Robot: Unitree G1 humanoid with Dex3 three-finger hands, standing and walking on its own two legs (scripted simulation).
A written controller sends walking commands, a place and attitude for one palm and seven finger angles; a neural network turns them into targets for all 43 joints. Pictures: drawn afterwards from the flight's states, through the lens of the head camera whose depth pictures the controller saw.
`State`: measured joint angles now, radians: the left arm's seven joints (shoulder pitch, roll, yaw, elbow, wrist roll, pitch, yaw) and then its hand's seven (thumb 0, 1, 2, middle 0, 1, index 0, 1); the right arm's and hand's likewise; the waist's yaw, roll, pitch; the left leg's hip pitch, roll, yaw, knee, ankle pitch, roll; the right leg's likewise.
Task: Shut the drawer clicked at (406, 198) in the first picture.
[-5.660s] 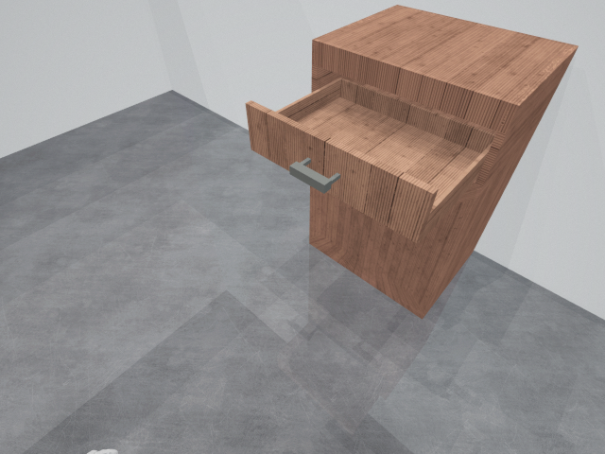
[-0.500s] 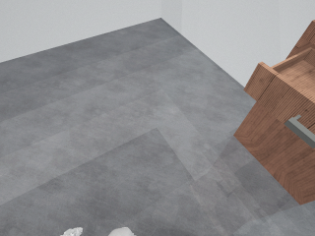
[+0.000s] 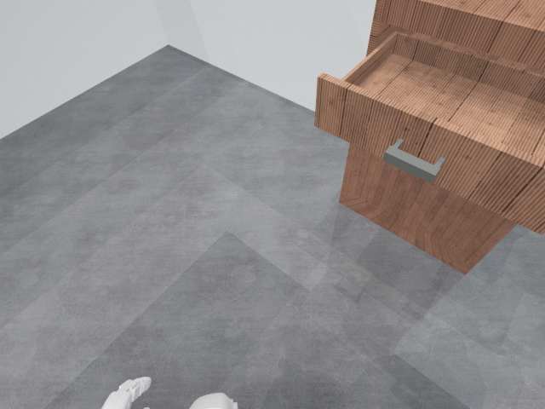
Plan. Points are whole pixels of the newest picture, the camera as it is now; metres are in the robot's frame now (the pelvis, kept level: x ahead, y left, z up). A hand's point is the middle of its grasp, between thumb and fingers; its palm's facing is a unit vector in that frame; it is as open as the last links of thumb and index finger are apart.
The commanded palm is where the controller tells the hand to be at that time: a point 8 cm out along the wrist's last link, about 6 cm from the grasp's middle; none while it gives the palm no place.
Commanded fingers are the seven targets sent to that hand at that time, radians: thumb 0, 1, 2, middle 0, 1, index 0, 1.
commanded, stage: turn to face it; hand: left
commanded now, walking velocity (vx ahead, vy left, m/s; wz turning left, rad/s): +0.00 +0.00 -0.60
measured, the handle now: (414, 158) +0.57 -0.26 -0.03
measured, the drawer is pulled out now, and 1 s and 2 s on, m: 0.29 0.29 0.29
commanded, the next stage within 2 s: take the last steps up to it in 0.90 s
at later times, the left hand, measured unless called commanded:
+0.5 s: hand out of the picture +0.12 +0.22 -0.16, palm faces -0.21 -0.95 -0.22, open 7.3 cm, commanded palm none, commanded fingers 0.00 0.90 0.90 -0.20 -0.30 -0.20 -0.30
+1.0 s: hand (223, 398) +0.15 +0.10 -0.14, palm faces -0.50 -0.83 -0.25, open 7.3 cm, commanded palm none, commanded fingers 0.00 0.90 0.90 -0.20 -0.30 -0.20 -0.30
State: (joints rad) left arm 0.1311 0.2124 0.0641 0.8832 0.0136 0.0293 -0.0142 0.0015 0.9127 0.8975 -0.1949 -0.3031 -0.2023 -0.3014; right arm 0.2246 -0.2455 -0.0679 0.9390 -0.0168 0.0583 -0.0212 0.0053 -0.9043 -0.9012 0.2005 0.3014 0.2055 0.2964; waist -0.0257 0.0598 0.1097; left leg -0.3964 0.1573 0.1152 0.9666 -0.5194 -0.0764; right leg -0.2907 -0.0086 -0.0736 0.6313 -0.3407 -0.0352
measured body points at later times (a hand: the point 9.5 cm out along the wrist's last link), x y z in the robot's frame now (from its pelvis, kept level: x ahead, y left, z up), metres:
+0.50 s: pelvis +0.00 +0.03 +0.01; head +0.05 +0.05 +0.46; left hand +0.13 +0.27 -0.14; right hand +0.05 -0.23 -0.11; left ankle +0.04 +0.14 -0.73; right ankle -0.04 -0.09 -0.67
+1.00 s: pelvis -0.03 -0.01 +0.01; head -0.01 -0.05 +0.46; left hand +0.18 +0.14 -0.12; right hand -0.15 -0.25 -0.15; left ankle +0.03 +0.13 -0.65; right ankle -0.08 -0.09 -0.73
